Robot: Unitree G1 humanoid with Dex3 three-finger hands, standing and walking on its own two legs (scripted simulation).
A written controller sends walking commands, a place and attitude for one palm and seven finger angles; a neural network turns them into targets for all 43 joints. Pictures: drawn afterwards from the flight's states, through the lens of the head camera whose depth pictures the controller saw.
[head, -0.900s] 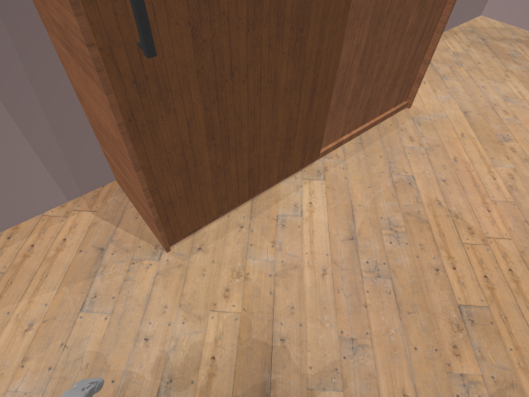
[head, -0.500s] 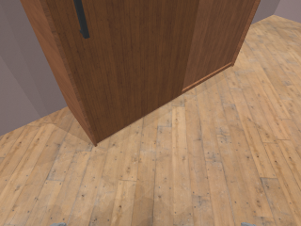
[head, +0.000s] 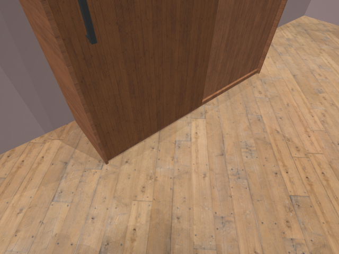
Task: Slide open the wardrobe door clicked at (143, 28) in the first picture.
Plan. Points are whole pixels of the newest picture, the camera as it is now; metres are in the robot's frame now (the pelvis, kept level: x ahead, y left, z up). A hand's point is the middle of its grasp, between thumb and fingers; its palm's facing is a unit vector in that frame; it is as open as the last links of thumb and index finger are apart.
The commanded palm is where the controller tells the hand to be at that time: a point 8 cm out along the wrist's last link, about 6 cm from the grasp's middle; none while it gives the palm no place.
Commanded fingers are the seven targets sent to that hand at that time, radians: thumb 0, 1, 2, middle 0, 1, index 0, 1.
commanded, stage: look at it before walking up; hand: left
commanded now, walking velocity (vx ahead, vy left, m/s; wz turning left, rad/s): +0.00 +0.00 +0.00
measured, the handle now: (82, 9) +0.87 +0.38 +0.21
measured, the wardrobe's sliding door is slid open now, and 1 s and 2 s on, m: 0.00 0.00 0.00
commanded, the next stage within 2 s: walk to a spot facing it in 0.54 s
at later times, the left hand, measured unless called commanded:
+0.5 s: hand out of the picture +0.06 +0.24 -0.16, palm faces -0.02 -0.94 -0.33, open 7.4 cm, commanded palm none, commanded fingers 0.00 0.90 0.90 -0.20 -0.30 -0.20 -0.30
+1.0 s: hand out of the picture +0.05 +0.20 -0.18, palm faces -0.12 -0.96 -0.26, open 7.4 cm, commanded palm none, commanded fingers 0.00 0.90 0.90 -0.20 -0.30 -0.20 -0.30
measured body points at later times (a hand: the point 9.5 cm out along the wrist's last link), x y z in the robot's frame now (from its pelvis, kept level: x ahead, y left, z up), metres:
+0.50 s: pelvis -0.01 +0.00 +0.00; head -0.01 +0.00 +0.45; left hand +0.06 +0.29 -0.13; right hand +0.07 -0.30 -0.13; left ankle +0.00 +0.13 -0.74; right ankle +0.00 -0.11 -0.74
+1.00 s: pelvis +0.00 -0.02 -0.02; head +0.00 -0.03 +0.43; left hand +0.06 +0.25 -0.15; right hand +0.03 -0.28 -0.17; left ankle +0.00 +0.13 -0.74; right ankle -0.02 -0.10 -0.74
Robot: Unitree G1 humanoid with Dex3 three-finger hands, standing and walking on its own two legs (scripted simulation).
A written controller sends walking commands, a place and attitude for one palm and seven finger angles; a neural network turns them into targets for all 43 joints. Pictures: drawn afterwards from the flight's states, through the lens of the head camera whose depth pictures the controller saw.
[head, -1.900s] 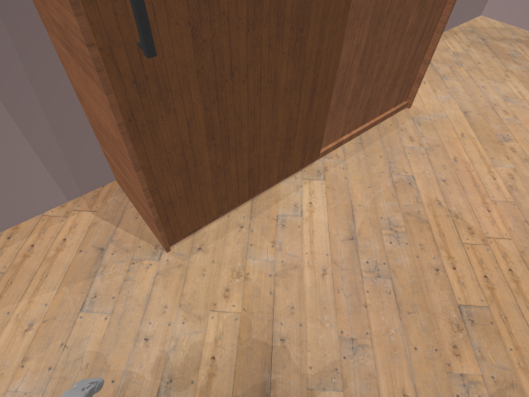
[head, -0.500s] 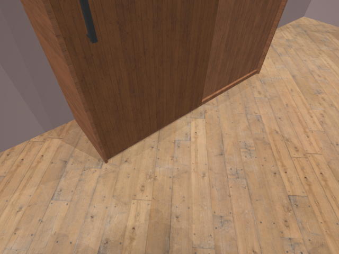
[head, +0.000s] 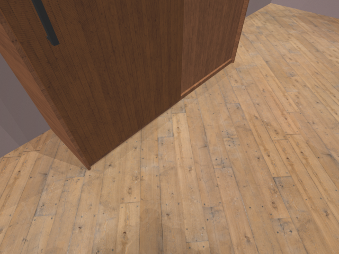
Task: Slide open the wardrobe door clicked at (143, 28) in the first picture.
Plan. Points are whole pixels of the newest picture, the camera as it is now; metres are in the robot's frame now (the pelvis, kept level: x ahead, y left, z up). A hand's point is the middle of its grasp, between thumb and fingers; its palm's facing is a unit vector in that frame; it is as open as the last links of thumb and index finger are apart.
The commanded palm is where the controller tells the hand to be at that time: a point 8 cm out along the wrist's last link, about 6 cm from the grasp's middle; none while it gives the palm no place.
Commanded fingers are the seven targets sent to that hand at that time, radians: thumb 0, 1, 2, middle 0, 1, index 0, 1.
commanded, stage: walk to a spot facing it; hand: left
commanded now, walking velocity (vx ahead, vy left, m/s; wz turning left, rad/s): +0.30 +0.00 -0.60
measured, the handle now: (38, 9) +0.79 +0.53 +0.23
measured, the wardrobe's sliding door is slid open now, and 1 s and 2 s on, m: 0.00 0.00 0.00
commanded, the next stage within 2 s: none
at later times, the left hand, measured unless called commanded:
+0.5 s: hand out of the picture +0.10 +0.20 -0.16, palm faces -0.08 -0.98 -0.20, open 7.4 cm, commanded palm none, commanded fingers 0.00 0.90 0.90 -0.20 -0.30 -0.20 -0.30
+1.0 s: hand (152, 135) +0.57 +0.13 -0.16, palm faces -0.53 -0.83 -0.15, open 7.4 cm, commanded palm none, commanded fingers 0.00 0.90 0.90 -0.20 -0.30 -0.20 -0.30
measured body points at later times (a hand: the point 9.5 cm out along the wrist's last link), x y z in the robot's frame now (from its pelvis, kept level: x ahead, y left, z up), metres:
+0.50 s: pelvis +0.16 +0.01 +0.00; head +0.19 +0.01 +0.45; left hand +0.10 +0.25 -0.14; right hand +0.27 -0.24 -0.12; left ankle +0.28 +0.12 -0.70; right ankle +0.00 -0.09 -0.73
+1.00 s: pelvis +0.36 +0.04 +0.01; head +0.41 +0.04 +0.46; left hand +0.59 +0.17 -0.14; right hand +0.17 -0.13 -0.12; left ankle +0.30 +0.11 -0.73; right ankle +0.39 -0.13 -0.66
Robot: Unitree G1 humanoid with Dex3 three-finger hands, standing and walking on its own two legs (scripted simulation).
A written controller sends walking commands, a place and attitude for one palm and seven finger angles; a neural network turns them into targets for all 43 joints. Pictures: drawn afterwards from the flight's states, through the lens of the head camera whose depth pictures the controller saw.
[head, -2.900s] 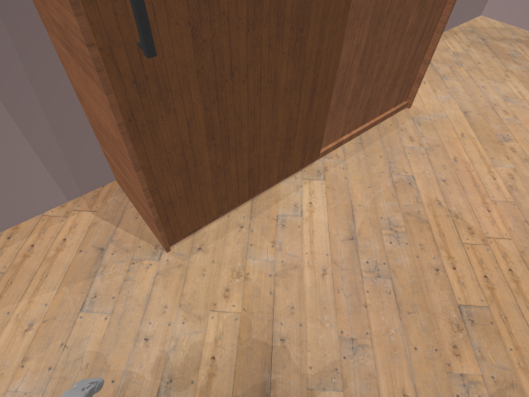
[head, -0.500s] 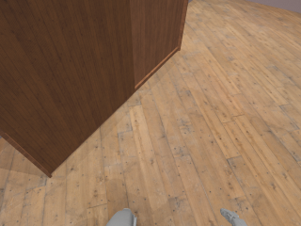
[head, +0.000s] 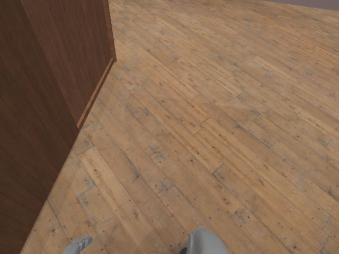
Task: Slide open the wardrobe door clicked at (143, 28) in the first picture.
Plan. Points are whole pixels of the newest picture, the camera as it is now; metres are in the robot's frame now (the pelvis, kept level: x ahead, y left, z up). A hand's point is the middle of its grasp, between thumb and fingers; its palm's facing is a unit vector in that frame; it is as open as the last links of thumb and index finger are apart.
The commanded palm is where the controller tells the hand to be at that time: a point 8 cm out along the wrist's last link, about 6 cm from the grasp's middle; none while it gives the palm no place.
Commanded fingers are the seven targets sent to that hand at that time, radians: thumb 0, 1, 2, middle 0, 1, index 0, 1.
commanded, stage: walk to a spot facing it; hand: left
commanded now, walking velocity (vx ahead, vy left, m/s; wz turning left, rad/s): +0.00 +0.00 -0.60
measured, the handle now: out of the picture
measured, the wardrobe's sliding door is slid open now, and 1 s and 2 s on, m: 0.00 0.00 0.00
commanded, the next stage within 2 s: none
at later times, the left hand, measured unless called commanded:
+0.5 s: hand (90, 217) +0.23 +0.22 -0.16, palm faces -0.21 -0.94 -0.27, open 7.3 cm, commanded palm none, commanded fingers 0.00 0.90 0.90 -0.20 -0.30 -0.20 -0.30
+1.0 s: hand (97, 190) +0.31 +0.22 -0.17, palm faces -0.54 -0.82 -0.20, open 7.4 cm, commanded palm none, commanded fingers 0.00 0.90 0.90 -0.20 -0.30 -0.20 -0.30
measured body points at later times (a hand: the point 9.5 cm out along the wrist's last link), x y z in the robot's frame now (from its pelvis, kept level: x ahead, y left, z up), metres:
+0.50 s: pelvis +0.12 +0.03 +0.00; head +0.16 +0.01 +0.44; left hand +0.25 +0.27 -0.14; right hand +0.19 -0.24 -0.14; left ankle +0.19 +0.20 -0.69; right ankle +0.13 -0.06 -0.74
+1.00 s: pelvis +0.14 +0.09 +0.00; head +0.19 +0.08 +0.45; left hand +0.34 +0.26 -0.15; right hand +0.03 -0.14 -0.13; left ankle +0.18 +0.17 -0.74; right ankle +0.03 -0.02 -0.67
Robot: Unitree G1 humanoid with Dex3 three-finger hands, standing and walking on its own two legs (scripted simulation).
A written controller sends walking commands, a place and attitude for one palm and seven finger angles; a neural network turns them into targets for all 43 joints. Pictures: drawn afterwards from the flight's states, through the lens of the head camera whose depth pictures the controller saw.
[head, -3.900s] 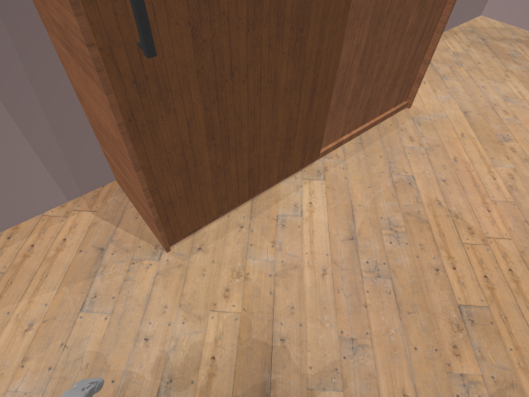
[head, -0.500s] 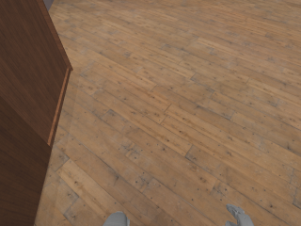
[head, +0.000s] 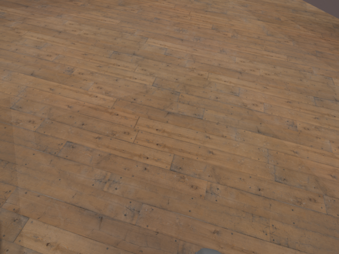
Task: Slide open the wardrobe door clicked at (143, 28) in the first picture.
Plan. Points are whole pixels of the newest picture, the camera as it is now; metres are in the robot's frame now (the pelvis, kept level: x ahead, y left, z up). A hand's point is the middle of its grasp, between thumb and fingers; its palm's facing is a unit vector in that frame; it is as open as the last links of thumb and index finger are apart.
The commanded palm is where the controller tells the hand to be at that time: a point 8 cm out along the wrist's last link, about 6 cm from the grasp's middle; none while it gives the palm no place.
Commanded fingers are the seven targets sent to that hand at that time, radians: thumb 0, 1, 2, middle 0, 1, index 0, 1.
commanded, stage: walk to a spot facing it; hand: left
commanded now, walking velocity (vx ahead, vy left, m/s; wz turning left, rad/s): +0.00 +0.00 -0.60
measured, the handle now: out of the picture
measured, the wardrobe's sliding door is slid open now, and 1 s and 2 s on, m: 0.00 0.00 0.00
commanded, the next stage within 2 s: turn to face it in 1.26 s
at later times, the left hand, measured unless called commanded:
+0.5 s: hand out of the picture +0.13 +0.11 -0.15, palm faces -0.22 -0.94 -0.25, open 7.4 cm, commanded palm none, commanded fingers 0.00 0.90 0.90 -0.20 -0.30 -0.20 -0.30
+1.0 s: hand (127, 196) +0.29 +0.14 -0.17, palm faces -0.47 -0.86 -0.21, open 7.4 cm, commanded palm none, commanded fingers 0.00 0.90 0.90 -0.20 -0.30 -0.20 -0.30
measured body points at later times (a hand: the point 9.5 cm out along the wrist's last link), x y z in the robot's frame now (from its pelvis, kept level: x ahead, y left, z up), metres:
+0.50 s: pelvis +0.02 -0.06 +0.00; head +0.03 -0.09 +0.45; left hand +0.15 +0.16 -0.13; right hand +0.03 -0.33 -0.15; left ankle +0.08 +0.10 -0.67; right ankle -0.02 -0.13 -0.74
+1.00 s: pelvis +0.15 -0.03 +0.00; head +0.19 -0.02 +0.45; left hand +0.32 +0.18 -0.16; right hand +0.07 -0.26 -0.13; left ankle +0.18 +0.06 -0.74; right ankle +0.07 -0.15 -0.64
